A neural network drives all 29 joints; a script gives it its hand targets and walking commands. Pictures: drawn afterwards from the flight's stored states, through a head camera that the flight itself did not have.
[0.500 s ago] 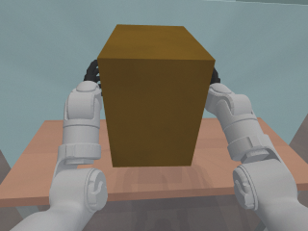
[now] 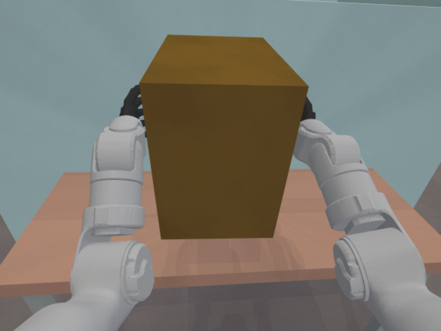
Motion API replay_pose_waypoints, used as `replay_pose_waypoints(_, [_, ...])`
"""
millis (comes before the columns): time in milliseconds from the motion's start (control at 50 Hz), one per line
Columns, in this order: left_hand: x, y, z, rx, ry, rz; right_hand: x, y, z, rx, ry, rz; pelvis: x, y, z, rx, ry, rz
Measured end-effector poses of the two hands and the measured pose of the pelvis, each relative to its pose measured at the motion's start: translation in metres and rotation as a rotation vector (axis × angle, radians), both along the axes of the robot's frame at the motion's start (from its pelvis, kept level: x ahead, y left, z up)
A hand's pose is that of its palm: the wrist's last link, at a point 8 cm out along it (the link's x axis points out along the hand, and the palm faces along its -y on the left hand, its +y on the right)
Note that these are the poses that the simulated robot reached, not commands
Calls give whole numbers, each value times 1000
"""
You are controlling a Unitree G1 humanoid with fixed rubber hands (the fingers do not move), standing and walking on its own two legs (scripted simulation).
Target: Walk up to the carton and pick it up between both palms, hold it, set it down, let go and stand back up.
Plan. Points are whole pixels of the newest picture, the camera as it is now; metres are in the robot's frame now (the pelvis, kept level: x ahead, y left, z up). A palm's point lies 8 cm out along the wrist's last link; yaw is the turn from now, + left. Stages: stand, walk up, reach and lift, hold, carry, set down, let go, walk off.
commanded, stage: set down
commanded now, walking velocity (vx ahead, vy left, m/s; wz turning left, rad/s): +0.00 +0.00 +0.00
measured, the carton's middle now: (216, 129) +0.43 +0.01 +0.25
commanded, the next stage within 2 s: none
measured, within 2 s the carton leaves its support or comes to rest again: neither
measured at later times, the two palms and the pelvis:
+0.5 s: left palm (130, 143) +0.38 +0.17 +0.24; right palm (285, 160) +0.38 -0.13 +0.21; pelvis +0.00 -0.01 +0.00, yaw +2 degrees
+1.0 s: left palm (137, 150) +0.39 +0.16 +0.22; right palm (286, 160) +0.40 -0.13 +0.19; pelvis +0.01 -0.01 +0.00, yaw +2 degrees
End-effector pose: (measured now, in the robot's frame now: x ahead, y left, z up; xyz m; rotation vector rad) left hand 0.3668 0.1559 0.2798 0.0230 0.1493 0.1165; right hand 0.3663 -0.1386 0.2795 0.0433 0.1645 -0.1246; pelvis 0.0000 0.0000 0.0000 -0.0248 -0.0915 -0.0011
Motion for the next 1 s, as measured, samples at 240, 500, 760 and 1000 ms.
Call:
replay_pose_waypoints(240, [10,6,20,1,-115,15,12,6,8,10,-116,4,0,-2,2,13,-38,10])
replay_pose_waypoints(500, [12,10,-39,44,-89,18,17,12,-74,-22,-100,25,4,-10,0,14,-91,38])
replay_pose_waypoints(760, [19,-2,-49,44,-79,32,25,0,-78,-32,-100,27,3,-12,0,15,-51,25])
replay_pose_waypoints(1000, [22,2,-60,44,-45,53,34,4,-85,-34,-70,52,9,-14,1,20,-51,29])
